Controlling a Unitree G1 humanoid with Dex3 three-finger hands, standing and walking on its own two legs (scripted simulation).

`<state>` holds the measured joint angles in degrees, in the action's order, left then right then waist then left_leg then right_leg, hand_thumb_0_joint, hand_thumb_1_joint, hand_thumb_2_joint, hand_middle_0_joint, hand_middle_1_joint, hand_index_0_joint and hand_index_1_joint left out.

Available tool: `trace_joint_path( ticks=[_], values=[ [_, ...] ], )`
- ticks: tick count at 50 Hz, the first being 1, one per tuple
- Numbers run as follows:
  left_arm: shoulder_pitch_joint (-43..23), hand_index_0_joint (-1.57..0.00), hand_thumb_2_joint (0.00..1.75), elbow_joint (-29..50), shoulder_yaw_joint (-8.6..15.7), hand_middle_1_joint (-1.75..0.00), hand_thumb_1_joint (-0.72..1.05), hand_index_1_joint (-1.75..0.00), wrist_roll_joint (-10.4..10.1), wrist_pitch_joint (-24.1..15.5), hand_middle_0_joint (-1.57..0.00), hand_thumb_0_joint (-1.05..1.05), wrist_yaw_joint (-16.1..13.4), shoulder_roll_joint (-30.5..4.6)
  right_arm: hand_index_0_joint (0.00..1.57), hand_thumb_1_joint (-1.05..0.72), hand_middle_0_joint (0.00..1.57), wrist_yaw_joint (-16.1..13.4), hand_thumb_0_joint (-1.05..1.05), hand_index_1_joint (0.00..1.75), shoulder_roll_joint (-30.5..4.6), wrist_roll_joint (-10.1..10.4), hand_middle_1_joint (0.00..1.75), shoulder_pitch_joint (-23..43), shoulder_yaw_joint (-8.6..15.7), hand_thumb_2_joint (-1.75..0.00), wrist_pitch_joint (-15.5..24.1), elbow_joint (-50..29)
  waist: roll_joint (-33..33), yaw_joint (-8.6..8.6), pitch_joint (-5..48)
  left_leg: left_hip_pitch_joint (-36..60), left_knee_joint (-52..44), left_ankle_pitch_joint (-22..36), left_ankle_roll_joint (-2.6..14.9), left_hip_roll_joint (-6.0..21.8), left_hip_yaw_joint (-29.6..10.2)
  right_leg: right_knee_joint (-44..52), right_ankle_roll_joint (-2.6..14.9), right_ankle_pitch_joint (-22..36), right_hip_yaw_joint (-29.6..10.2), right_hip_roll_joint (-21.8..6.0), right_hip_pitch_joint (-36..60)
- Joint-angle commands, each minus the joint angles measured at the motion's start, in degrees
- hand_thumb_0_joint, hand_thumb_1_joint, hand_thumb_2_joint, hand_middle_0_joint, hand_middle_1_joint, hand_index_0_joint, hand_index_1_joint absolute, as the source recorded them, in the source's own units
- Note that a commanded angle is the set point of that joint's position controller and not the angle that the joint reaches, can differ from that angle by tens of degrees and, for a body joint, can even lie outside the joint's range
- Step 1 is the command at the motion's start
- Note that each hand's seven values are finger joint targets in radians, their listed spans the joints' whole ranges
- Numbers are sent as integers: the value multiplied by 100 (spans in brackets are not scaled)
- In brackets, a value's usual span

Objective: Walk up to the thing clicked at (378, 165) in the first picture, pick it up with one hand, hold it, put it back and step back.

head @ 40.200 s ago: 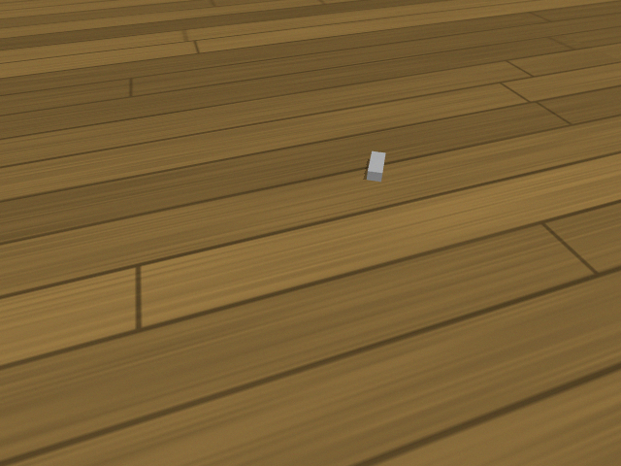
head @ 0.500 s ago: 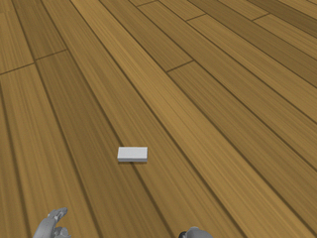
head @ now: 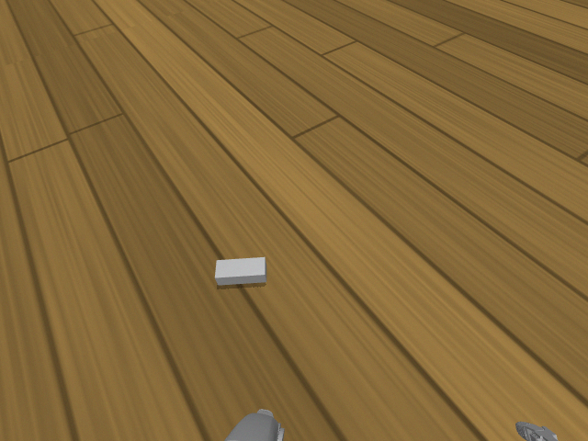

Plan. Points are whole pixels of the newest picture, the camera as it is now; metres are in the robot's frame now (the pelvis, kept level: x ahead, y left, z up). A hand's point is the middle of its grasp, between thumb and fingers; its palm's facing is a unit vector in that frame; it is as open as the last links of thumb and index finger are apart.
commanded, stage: step back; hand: left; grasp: from above
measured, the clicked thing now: (241, 271) +0.78 +0.30 -0.73
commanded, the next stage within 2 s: stand in 1.76 s
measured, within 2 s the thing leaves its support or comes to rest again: neither
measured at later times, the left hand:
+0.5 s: hand out of the picture -0.08 +0.25 -0.15, palm faces +0.04 -0.93 -0.37, open 7.4 cm
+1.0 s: hand out of the picture -0.25 +0.24 -0.13, palm faces +0.12 -0.90 -0.41, open 7.4 cm
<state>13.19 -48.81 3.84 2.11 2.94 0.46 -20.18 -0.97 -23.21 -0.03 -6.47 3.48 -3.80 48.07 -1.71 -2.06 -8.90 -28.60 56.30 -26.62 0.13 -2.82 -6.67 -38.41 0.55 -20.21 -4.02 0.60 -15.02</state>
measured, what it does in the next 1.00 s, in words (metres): walks backwards: left foot, then right foot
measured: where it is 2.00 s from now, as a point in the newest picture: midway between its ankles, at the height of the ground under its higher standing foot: outside the picture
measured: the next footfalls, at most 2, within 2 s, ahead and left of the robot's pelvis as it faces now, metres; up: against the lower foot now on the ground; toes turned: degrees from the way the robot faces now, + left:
left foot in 0.22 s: -0.06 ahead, +0.12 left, +0.00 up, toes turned +2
right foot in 0.58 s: -0.17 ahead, -0.16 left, +0.00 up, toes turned +5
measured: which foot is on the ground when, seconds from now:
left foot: up 0.00-0.20, down 0.22-0.60, up 0.62-0.90, down 0.92-1.00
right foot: down 0.00-0.24, up 0.26-0.56, down 0.58-1.00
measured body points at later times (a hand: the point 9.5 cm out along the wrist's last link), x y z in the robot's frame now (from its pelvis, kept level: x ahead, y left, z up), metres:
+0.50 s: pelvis -0.17 -0.02 +0.00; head -0.11 +0.00 +0.45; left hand -0.08 +0.30 -0.12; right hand -0.04 -0.33 -0.10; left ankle -0.10 +0.12 -0.72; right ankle -0.22 -0.17 -0.67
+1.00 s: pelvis -0.28 -0.04 +0.01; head -0.27 -0.05 +0.45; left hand -0.26 +0.29 -0.11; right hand -0.20 -0.35 -0.12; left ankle -0.30 +0.08 -0.72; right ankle -0.25 -0.16 -0.71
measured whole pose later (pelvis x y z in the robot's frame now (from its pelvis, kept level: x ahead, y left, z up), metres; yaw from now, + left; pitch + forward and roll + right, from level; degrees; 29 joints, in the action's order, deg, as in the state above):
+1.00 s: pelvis -0.28 -0.04 +0.01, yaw +6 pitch -3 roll +2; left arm 14.1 -53.1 4.3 1.9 1.3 0.4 -22.8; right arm 1.4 -20.2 -2.6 -15.8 3.3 0.0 56.4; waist 1.7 -1.3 -3.3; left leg -11.1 31.5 -18.1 1.2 -2.8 -1.5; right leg -44.1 1.2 -26.0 -0.5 -2.4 -19.3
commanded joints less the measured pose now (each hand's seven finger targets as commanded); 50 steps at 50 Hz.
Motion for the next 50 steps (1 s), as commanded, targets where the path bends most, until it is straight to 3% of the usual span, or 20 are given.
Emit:
trace_joint_path(
  ticks=[1, 7, 10, 11, 13, 14, 17, 24, 28, 29, 30, 31, 32, 35, 40, 43, 45, 46, 48, 50],
  values=[
    [-1081, -20, 90, 816, 494, -30, 90, -30, 34, -223, -20, 0, -183, -1512, 20, -90, 20, -81, 0, 30, -956, 46, 30, -436, 246, -90, 199, -304, 1066, 412, 480, 163, 1324, -5, 6, -445, -204, 1526, 989, 1838, -698, -1196, -614],
    [-300, -20, 90, 800, 470, -30, 90, -30, 62, -139, -20, 0, -278, -1390, 20, -90, 20, -111, 0, 30, -770, -71, 30, -458, 133, -90, 342, -412, 1351, -65, 1116, 76, -1403, -262, -100, 105, 280, 743, 1000, 3013, -772, -1319, 1462],
    [-494, -20, 90, 894, 403, -30, 90, -30, -90, 2, -20, 0, -230, -1434, 20, -90, 20, -101, 0, 30, -786, -150, 30, -1025, 224, -90, 403, -160, 1124, 175, 1495, 1269, -3669, 1568, 10, 85, 740, -171, 749, 3111, -494, -1129, 1190],
    [-407, -20, 90, 941, 322, -30, 90, -30, -99, 55, -20, 0, -211, -1235, 20, -90, 20, -105, 0, 30, -1030, -225, 30, -947, 323, -90, 397, -165, 752, 65, 1439, 1863, -3584, 2176, 124, 441, 44, -377, 480, 2201, -504, -908, 225],
    [-624, -20, 90, 1018, 332, -30, 90, -30, -158, 67, -20, 0, -249, -1191, 20, -90, 20, -46, 0, 30, -2031, -246, 30, -530, 481, -90, 344, -360, -1003, 209, 1187, 1501, -3642, 3288, 1412, 2427, -2173, -2111, 48, -1575, -58, 362, -1124],
    [-821, -20, 90, 991, 384, -30, 90, -30, -114, 62, -20, 0, -293, -1362, 20, -90, 20, -75, 0, 30, -2155, -242, 30, -323, 509, -90, 385, -434, -1255, 345, 971, 719, -3827, 3093, 1844, 2844, -2751, -2951, 28, -1780, -602, 219, -841],
    [-414, -20, 90, 669, 418, -30, 90, -30, -189, 69, -20, 0, -200, -1322, 20, -90, 20, -121, 0, 30, -1294, -293, 30, 120, 266, -90, 400, -478, -489, -67, 841, 1191, -3232, 3851, 1269, 1676, -717, -3585, 65, -981, -812, 478, -1107],
    [-300, -20, 90, 590, 301, -30, 90, -30, -95, -101, -20, 0, -151, -1150, 20, -90, 20, -87, 0, 30, -1258, -221, 30, -383, 306, -90, 271, -453, -936, 316, 1224, 2542, -2776, 3533, 1391, 1676, -598, -962, -233, -1035, -48, 88, -948],
    [391, -20, 90, 5, 326, -30, 90, -30, -57, -255, -20, 0, -153, -1159, 20, -90, 20, -28, 0, 30, -1348, -125, 30, -9, 291, -90, 109, -437, -873, 22, 1599, 1695, -2049, 2526, 846, 1244, -70, 1794, 26, 526, 524, 157, 679],
    [374, -20, 90, -55, 414, -30, 90, -30, 21, -273, -20, 0, -150, -1420, 20, -90, 20, -15, 0, 30, -1130, -106, 30, -77, 225, -90, 94, -457, -367, 85, 1428, 746, -1717, 1462, 586, 898, 45, 1662, 163, 470, -134, -85, 1103],
    [426, -20, 90, 1, 536, -30, 90, -30, 96, -288, -20, 0, -147, -1865, 20, -90, 20, -13, 0, 30, -792, -84, 30, -69, 125, -90, 125, -583, 1071, 13, 1164, -662, -860, -159, 210, 64, 226, 1911, 526, -250, -1886, -1149, 1172],
    [-116, -20, 90, 267, 644, -30, 90, -30, 124, -262, -20, 0, -165, -2489, 20, -90, 20, -106, 0, 30, -941, -102, 30, 260, 236, -90, 116, -658, 1668, -282, 883, -212, 169, -837, -49, -99, -246, 2384, 1552, -833, -3097, -2495, -581],
    [-630, -20, 90, 414, 622, -30, 90, -30, 68, -281, -20, 0, -197, -2401, 20, -90, 20, -108, 0, 30, -1234, -76, 30, 154, 378, -90, 120, -508, 1539, -77, 359, 367, 794, -650, -86, 253, -537, 2602, 1665, -1137, -3300, -2702, -1743],
    [-981, -20, 90, 366, 394, -30, 90, -30, 36, -373, -20, 0, -209, -1510, 20, -90, 20, -18, 0, 30, -993, -58, 30, -252, 235, -90, 171, -105, 612, 341, 195, 83, 890, 272, -31, -261, -295, 1707, 883, 601, -852, -1249, -784],
    [-15, -20, 90, 128, 477, -30, 90, -30, 129, -456, -20, 0, -136, -1609, 20, -90, 20, 48, 0, 30, -864, -147, 30, -95, 141, -90, 342, -93, 1208, -266, 628, -227, -972, -76, -159, 71, 153, 1810, 870, -1165, -1073, -1142, 900],
    [-198, -20, 90, 160, 497, -30, 90, -30, 71, -398, -20, 0, -76, -1754, 20, -90, 20, 113, 0, 30, -917, -200, 30, -331, 202, -90, 459, 62, 1421, -146, 675, 740, -2335, -474, -95, 278, 514, 1894, 1039, -1681, -1286, -1524, 394],
    [-271, -20, 90, 174, 371, -30, 90, -30, 33, -332, -20, 0, -52, -1631, 20, -90, 20, 111, 0, 30, -882, -223, 30, -778, 281, -90, 518, 337, 1085, 136, 742, 2009, -3543, 574, 76, 40, 738, 1418, 761, -1374, -776, -1234, -294],
    [-107, -20, 90, 183, 272, -30, 90, -30, 31, -316, -20, 0, -52, -1345, 20, -90, 20, 102, 0, 30, -1014, -250, 30, -940, 369, -90, 551, 431, 465, 184, 885, 2804, -3767, 674, 196, 245, 185, 747, 563, -1079, -442, -984, -854],
    [-493, -20, 90, 203, 250, -30, 90, -30, -94, -363, -20, 0, -58, -1201, 20, -90, 20, 92, 0, 30, -1861, -310, 30, -920, 509, -90, 580, 335, -923, 402, 570, 2324, -4592, -2401, 1192, 2170, -2912, -1019, 54, -1203, 556, -98, -2243],
    [-535, -20, 90, 100, 370, -30, 90, -30, -53, -431, -20, 0, -6, -1661, 20, -90, 20, 121, 0, 30, -1657, -257, 30, -385, 460, -90, 599, 217, -417, 219, -47, 1103, -4571, -2039, 1450, 2171, -2387, -1461, 96, -1021, 62, -418, -1366]
  ],
)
